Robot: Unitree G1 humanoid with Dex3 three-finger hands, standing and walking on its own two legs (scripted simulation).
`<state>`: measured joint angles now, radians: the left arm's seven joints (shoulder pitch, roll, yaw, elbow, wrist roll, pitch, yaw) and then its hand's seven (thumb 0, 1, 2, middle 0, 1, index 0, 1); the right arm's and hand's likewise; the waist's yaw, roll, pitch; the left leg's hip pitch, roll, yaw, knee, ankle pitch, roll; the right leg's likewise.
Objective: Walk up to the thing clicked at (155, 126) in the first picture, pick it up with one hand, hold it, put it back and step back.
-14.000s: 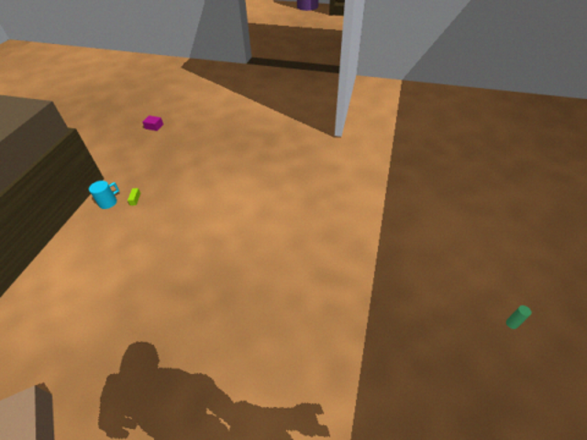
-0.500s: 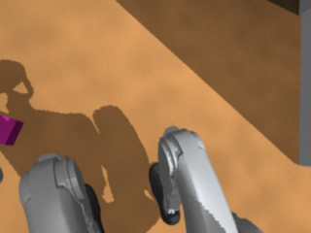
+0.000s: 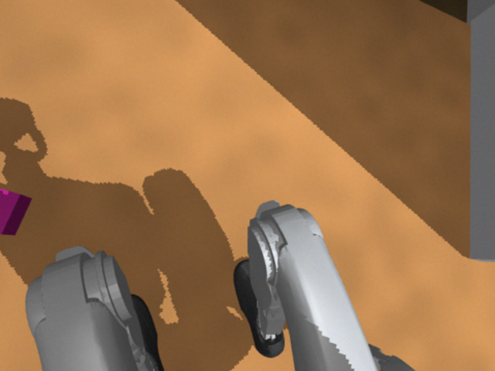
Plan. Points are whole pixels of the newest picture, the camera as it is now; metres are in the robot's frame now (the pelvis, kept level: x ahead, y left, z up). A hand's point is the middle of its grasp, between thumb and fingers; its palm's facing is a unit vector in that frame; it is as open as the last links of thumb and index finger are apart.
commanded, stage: rise first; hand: left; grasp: from above
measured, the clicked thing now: out of the picture +0.41 +0.37 -0.29
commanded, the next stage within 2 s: none
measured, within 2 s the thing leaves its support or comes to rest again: neither
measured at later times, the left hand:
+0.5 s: hand out of the picture +0.39 +0.40 -0.17, palm faces -0.02 -0.42 -0.91, open 14.2 cm
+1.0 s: hand out of the picture +0.39 +0.39 -0.18, palm faces -0.04 -0.42 -0.91, open 14.3 cm
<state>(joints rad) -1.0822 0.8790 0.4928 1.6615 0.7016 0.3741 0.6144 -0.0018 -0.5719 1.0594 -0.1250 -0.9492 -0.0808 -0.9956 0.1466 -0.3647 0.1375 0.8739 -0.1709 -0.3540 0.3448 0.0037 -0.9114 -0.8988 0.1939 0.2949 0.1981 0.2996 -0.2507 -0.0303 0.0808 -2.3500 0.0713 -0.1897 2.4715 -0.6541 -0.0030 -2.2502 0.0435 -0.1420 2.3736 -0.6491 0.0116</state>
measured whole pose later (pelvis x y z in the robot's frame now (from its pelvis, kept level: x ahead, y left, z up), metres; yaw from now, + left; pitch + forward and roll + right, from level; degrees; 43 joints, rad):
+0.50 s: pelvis +0.00 +0.00 +0.00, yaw +0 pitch +29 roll -9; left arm -1.08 0.89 0.51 1.65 0.70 0.38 0.63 0.00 -0.57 1.06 -0.14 -0.93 -0.09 -0.98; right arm 0.14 -0.36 0.15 0.86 -0.17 -0.37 0.35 0.00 -0.92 -0.90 0.19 0.29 0.20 0.30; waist -0.26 -0.04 0.08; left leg -2.34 0.07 -0.20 2.47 -0.66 0.00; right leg -2.23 0.05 -0.15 2.36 -0.65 0.01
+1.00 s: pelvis +0.00 +0.00 +0.00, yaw -1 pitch +28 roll -10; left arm -1.09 0.91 0.50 1.68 0.71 0.36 0.65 0.00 -0.58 1.06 -0.13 -0.96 -0.08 -1.00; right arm 0.15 -0.36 0.17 0.86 -0.18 -0.40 0.36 0.00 -0.92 -0.90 0.19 0.29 0.20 0.30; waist -0.28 -0.06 0.11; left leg -2.33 0.07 -0.21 2.47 -0.66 -0.01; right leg -2.22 0.05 -0.16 2.36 -0.65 0.01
